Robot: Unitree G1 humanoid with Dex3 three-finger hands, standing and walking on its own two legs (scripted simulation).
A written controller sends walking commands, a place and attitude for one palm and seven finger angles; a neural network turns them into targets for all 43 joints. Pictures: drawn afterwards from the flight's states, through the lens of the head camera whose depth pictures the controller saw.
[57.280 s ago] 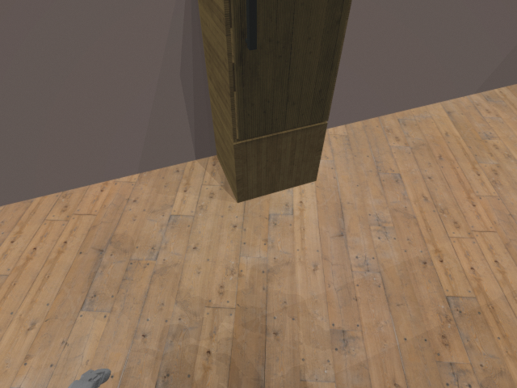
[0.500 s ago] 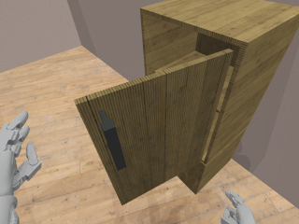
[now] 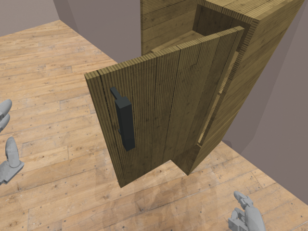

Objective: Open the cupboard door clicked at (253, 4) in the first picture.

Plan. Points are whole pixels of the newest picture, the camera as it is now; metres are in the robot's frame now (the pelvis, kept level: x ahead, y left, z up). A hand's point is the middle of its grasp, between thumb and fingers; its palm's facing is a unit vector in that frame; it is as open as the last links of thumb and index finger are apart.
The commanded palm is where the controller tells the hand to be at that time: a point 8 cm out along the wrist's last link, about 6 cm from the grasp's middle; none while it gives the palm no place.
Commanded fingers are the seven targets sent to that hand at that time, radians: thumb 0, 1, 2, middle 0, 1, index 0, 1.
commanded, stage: step back with the hand held close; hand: left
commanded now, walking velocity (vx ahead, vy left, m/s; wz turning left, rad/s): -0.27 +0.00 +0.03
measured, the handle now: (122, 120) +0.33 +0.10 +0.13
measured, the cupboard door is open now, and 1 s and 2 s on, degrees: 78 78 78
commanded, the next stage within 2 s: stop stepping back and stand still in 0.64 s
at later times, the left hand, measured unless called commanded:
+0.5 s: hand out of the picture +0.12 +0.29 +0.18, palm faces +0.47 -0.76 -0.45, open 7.4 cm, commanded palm +0.06 +0.32 +0.18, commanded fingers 0.00 0.90 0.90 -0.20 -0.30 -0.20 -0.30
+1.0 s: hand out of the picture +0.05 +0.27 +0.16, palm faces +0.35 -0.83 -0.44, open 7.4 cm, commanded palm -0.03 +0.31 +0.18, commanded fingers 0.00 0.90 0.90 -0.20 -0.30 -0.20 -0.30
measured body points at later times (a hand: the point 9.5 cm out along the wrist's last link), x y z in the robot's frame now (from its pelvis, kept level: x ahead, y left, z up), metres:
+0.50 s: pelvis -0.08 +0.02 -0.01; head -0.06 +0.05 +0.44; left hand +0.09 +0.33 +0.20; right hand +0.08 -0.22 -0.08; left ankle +0.03 +0.08 -0.73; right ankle -0.12 -0.14 -0.67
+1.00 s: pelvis -0.19 +0.01 +0.00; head -0.17 +0.04 +0.45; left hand +0.02 +0.31 +0.18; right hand -0.03 -0.24 -0.07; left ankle -0.09 +0.08 -0.73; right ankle -0.22 -0.11 -0.72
